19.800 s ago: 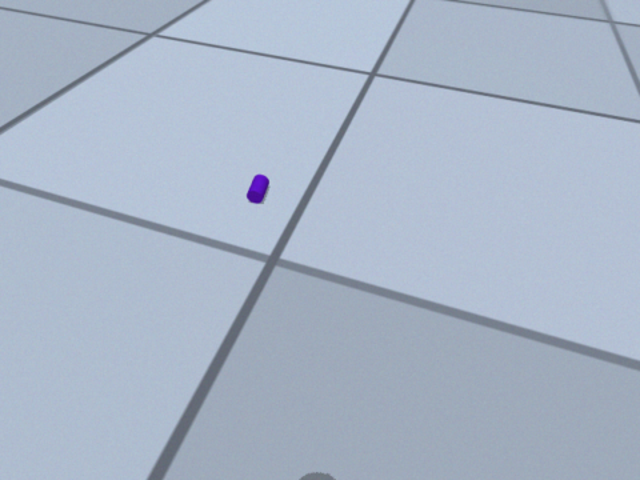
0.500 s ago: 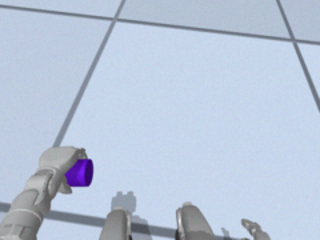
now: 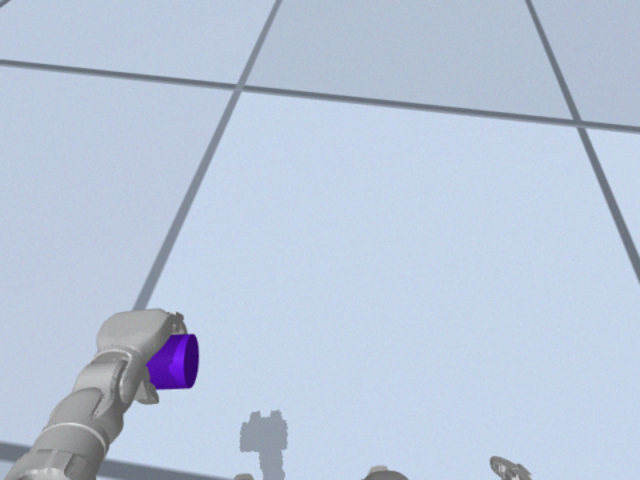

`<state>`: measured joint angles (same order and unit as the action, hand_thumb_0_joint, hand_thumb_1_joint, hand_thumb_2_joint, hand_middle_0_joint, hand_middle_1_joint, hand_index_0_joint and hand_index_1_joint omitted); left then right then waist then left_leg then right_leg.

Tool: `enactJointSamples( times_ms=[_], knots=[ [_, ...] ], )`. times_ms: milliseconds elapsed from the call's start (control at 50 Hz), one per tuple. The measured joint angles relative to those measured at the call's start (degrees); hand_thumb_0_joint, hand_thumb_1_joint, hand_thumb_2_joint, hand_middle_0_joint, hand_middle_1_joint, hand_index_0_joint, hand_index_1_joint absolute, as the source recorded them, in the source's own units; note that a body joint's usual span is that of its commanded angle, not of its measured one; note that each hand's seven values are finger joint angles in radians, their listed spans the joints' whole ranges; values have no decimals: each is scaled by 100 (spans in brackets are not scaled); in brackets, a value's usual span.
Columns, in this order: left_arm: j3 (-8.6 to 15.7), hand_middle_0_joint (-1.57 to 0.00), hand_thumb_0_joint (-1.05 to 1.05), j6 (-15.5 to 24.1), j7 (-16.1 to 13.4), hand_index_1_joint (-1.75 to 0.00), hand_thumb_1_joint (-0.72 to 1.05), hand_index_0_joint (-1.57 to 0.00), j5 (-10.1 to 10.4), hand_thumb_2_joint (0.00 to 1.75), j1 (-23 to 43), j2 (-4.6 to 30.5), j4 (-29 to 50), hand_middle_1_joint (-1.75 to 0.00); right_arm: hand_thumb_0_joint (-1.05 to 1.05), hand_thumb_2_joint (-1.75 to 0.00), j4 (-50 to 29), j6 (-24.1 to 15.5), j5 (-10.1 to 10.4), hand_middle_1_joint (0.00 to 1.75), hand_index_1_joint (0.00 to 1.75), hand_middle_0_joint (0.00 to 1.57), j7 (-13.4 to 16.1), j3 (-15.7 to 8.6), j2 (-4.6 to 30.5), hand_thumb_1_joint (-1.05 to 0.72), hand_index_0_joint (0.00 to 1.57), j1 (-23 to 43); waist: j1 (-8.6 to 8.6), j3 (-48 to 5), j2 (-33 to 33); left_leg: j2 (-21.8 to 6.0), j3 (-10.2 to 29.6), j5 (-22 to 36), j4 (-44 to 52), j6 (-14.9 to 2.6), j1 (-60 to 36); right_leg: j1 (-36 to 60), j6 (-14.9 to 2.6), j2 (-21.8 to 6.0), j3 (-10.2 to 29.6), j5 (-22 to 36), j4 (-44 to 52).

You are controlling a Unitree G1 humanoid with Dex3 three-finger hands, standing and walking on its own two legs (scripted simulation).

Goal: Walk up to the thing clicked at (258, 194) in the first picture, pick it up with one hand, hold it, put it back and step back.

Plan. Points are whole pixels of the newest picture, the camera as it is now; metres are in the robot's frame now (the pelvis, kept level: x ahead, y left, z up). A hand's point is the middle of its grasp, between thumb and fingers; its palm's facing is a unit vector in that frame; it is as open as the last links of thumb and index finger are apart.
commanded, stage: hold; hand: left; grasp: from above
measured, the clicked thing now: (150, 362) +0.32 +0.23 -0.10
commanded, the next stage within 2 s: crouch in 2.00 s
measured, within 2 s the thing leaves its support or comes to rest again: neither
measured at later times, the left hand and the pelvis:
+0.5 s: hand (143, 340) +0.32 +0.22 -0.04, palm faces -0.50 -0.04 -0.87, open 10.0 cm; pelvis +0.02 +0.00 +0.02, yaw +0 degrees
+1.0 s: hand (141, 365) +0.28 +0.21 -0.02, palm faces -0.50 -0.04 -0.86, open 10.0 cm; pelvis +0.00 -0.01 +0.03, yaw -1 degrees
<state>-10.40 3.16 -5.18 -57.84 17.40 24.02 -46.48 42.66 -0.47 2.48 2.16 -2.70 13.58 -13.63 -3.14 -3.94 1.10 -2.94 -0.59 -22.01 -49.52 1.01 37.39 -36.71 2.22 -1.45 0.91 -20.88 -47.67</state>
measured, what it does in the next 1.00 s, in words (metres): stands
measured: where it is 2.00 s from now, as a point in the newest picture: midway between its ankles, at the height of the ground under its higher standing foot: outside the picture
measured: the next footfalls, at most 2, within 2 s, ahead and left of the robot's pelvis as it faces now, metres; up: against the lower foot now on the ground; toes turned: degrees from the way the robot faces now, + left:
none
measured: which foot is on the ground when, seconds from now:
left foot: down 0.00-1.00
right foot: down 0.00-1.00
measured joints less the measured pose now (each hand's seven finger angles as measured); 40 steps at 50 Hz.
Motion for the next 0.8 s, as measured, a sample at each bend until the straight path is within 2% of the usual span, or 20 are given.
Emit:
enactJointSamples(
  times_ms=[300, 560, 800],
  knots=[
    [-55, -70, -1, 81, 193, -47, -5, -76, -138, 52, -28, -14, 53, -47, 0, -89, -38, 186, -4, 30, 30, 20, -34, -60, -1, -89, 20, 25, 85, 55, 8, 31, -77, 169, 799, -5, -878, 850, 11, -31, 32, 167, 773],
    [-78, -71, -1, 97, 523, -46, -5, -77, -64, 51, -188, -22, 377, -47, 0, -89, -182, 371, 13, 30, 30, 20, -7, -88, 60, -89, 20, 49, 140, 95, 43, 23, -114, 320, 1192, 11, -1334, 1266, -8, -19, 54, 301, 1113],
    [-118, -71, -1, 100, 597, -45, -5, -78, -28, 51, -252, -34, 501, -46, 0, -89, -249, 456, 33, 30, 30, 20, 36, -43, 74, -89, 20, 165, 204, 204, 78, 23, -123, 543, 1464, 31, -1606, 1498, -38, -12, 60, 483, 1306]
  ],
)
